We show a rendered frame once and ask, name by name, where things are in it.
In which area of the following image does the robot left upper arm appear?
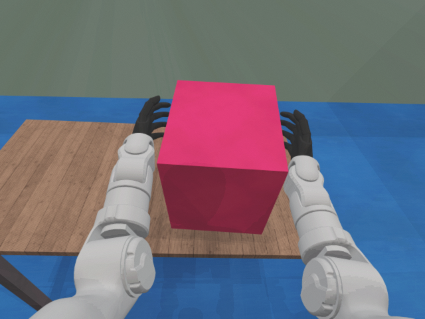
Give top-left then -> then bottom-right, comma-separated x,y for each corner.
29,235 -> 155,319

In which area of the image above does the table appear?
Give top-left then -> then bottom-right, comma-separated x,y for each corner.
0,120 -> 301,311

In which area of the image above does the robot right hand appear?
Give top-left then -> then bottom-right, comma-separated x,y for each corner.
280,110 -> 313,160

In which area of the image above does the right robot forearm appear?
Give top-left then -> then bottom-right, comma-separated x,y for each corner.
284,156 -> 388,293

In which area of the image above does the robot left hand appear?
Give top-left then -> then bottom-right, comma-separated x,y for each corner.
132,96 -> 171,140

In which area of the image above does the left robot forearm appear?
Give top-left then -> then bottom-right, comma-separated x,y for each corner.
74,133 -> 155,288

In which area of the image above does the carton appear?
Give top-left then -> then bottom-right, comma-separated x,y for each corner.
157,80 -> 289,235

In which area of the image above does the robot right upper arm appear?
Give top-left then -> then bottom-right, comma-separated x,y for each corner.
300,255 -> 414,319

